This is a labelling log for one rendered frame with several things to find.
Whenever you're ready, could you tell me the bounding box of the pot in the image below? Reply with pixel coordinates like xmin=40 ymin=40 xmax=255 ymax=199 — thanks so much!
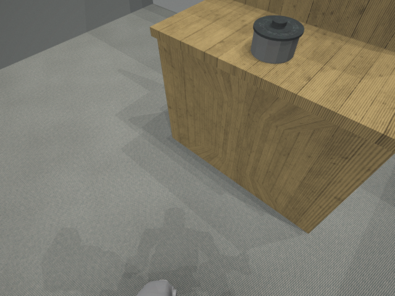
xmin=251 ymin=31 xmax=299 ymax=64

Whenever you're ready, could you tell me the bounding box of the lid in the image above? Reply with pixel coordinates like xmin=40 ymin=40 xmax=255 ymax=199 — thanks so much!
xmin=253 ymin=15 xmax=304 ymax=41

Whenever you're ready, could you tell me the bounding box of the robot left thigh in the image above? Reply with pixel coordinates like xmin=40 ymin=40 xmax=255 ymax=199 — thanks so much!
xmin=137 ymin=281 xmax=177 ymax=296

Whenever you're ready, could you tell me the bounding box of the table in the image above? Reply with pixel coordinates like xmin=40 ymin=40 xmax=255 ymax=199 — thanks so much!
xmin=150 ymin=0 xmax=395 ymax=233

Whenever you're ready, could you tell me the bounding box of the knob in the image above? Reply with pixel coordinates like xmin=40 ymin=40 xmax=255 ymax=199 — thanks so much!
xmin=272 ymin=17 xmax=288 ymax=27

